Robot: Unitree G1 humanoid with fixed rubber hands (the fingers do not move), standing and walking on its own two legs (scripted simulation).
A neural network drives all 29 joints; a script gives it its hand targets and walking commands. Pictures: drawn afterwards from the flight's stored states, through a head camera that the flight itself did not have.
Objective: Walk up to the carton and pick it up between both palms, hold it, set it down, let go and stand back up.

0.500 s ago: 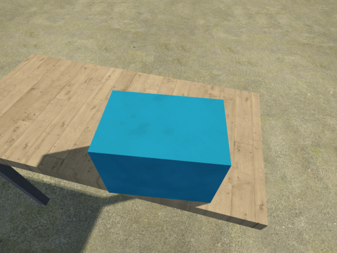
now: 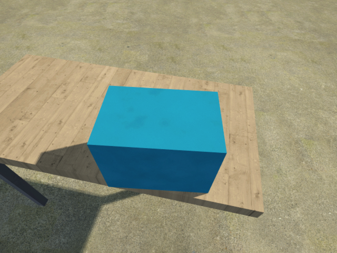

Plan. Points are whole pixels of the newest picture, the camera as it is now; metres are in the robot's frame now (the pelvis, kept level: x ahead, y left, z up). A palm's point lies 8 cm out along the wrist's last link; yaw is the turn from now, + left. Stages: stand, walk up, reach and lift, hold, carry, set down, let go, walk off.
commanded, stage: walk up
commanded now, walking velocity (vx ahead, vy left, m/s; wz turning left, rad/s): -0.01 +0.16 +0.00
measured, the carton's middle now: (160, 141) +0.38 +0.03 +0.03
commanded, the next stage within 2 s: stand in 1.04 s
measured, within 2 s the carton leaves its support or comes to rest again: neither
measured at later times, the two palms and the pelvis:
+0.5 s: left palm out of the picture +0.06 +0.25 -0.14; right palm out of the picture -0.09 -0.14 -0.13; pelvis +0.00 +0.04 +0.00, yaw -1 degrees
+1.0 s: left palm out of the picture -0.01 +0.21 -0.14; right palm out of the picture -0.01 -0.19 -0.14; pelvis +0.02 +0.02 +0.01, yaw +0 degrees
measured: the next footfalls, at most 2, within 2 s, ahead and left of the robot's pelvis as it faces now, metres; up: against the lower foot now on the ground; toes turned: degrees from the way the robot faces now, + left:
right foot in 0.52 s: +0.05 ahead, -0.07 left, +0.00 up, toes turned -2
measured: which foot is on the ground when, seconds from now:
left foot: down 0.00-1.00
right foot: down 0.00-0.22, up 0.24-0.50, down 0.52-1.00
